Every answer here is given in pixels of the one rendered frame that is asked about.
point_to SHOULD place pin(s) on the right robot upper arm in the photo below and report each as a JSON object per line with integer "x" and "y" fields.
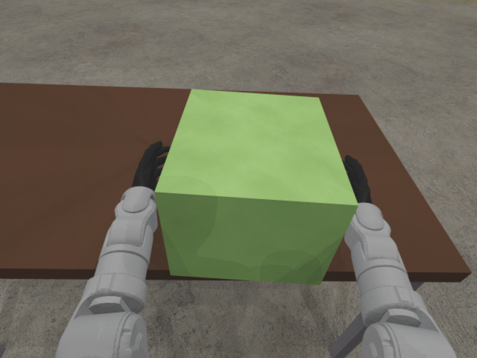
{"x": 389, "y": 340}

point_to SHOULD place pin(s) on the carton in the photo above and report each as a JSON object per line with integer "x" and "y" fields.
{"x": 253, "y": 188}

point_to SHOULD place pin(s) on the right robot hand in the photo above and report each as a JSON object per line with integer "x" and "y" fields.
{"x": 357, "y": 179}

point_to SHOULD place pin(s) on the left robot forearm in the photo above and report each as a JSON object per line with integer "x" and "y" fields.
{"x": 119, "y": 281}

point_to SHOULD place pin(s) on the table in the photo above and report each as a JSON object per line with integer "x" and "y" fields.
{"x": 69, "y": 152}

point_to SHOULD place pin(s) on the left robot upper arm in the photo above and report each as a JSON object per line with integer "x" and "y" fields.
{"x": 108, "y": 335}

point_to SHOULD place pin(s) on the right robot forearm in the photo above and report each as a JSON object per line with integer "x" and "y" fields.
{"x": 386, "y": 291}

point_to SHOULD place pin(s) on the left robot hand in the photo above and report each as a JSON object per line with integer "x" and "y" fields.
{"x": 147, "y": 172}

